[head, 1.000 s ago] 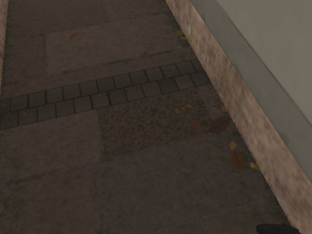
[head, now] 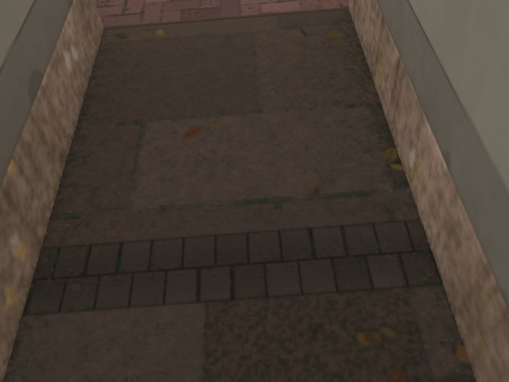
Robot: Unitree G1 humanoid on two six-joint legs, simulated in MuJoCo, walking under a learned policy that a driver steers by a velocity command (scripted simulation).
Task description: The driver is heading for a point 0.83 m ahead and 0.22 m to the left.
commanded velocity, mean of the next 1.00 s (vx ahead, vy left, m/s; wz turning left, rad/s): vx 0.29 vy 0.00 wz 0.44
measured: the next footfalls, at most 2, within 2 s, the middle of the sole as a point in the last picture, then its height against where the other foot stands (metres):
left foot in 0.14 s outside the picture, level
right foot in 0.64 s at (269, 368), level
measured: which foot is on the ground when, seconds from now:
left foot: up 0.00-0.12, down 0.14-0.64, up 0.66-0.94, down 0.96-1.00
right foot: down 0.00-0.14, up 0.16-0.62, down 0.64-1.00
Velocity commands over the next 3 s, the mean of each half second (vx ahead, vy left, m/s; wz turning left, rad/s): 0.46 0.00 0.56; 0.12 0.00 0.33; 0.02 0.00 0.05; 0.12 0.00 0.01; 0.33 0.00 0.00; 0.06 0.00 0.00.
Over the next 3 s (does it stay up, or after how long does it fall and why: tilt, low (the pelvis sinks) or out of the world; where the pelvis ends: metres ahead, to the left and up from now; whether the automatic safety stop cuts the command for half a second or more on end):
stays up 0.75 0.24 -0.01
